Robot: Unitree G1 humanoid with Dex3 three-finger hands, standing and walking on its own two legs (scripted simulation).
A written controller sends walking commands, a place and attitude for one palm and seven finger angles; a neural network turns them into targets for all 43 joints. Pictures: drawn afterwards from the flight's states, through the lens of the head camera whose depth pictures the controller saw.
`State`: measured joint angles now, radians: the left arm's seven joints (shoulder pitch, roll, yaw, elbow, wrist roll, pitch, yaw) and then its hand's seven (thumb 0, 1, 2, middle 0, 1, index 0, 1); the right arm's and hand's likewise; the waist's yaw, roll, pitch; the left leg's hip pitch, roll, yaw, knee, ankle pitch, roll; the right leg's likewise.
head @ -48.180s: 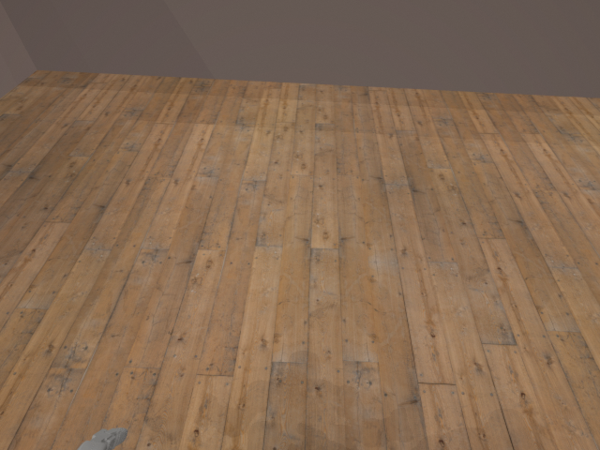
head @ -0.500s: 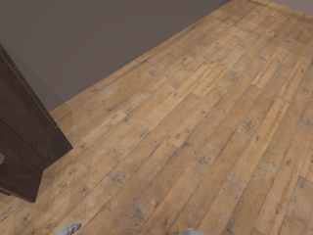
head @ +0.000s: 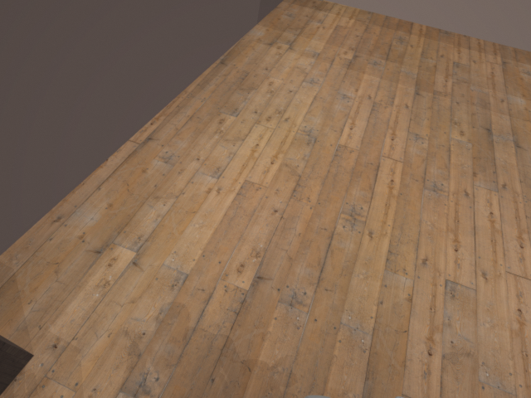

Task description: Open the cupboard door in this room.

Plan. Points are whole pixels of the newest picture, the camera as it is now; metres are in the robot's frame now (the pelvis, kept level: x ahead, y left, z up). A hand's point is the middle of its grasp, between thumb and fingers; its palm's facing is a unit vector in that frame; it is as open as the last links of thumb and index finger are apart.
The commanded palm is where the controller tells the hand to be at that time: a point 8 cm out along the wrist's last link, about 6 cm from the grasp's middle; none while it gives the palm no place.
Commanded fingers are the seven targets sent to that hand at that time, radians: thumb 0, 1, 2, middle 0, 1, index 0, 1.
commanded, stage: walk to a spot facing it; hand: left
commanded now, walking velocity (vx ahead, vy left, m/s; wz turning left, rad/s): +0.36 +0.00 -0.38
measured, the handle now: out of the picture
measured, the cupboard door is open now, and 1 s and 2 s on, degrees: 47 47 47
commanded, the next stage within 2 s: turn to face it in 1.00 s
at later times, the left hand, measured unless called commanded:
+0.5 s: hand (214, 303) +0.30 +0.11 -0.15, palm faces -0.13 -0.97 -0.20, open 7.2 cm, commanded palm none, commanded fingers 0.00 0.90 0.90 -0.20 -0.30 -0.20 -0.30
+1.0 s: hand (250, 196) +0.57 +0.06 -0.15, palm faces -0.21 -0.96 -0.18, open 7.3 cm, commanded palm none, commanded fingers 0.00 0.90 0.90 -0.20 -0.30 -0.20 -0.30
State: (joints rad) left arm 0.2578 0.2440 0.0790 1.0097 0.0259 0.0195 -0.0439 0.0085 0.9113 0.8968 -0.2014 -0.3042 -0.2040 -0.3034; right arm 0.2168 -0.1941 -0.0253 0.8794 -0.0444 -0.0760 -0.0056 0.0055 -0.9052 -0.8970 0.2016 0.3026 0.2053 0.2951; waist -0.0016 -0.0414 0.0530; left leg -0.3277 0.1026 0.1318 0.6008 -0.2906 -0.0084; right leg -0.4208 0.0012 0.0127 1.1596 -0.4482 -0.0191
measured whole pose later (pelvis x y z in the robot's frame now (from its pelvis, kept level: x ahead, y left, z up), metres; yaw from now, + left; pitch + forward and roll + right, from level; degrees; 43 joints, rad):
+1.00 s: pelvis +0.45 -0.10 +0.01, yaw -13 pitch +0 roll +1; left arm 0.18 0.19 0.06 1.00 0.02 -0.02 -0.05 0.00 0.91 0.90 -0.20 -0.30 -0.20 -0.30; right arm 0.36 -0.19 -0.05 1.09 -0.04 -0.04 0.00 0.01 -0.92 -0.90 0.20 0.30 0.21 0.30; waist -0.01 0.00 0.04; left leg -0.09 0.08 0.17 0.40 -0.29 -0.03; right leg -0.48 -0.10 -0.08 0.69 -0.20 0.00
